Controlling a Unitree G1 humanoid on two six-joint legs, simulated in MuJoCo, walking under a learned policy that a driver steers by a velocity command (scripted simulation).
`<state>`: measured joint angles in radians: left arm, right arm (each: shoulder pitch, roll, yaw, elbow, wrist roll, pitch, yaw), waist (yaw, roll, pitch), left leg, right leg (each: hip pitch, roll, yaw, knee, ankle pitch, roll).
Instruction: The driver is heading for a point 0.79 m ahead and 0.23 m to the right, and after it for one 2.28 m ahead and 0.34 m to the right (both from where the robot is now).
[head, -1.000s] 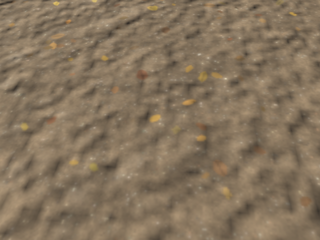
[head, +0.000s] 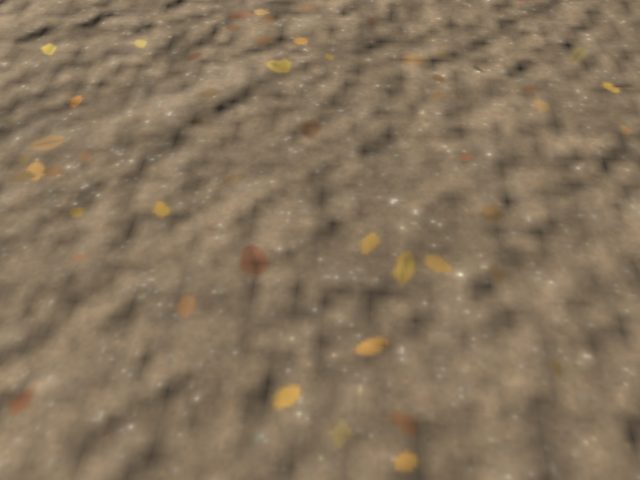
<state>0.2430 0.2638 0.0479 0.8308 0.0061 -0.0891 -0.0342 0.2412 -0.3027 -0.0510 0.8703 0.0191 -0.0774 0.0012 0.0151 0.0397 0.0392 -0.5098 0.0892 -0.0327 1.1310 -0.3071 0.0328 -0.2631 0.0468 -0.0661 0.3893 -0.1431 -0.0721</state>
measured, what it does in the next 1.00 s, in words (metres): walks ahead, turning right: left foot, then right foot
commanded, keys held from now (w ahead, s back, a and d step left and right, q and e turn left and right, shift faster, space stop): w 0.26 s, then w+e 0.74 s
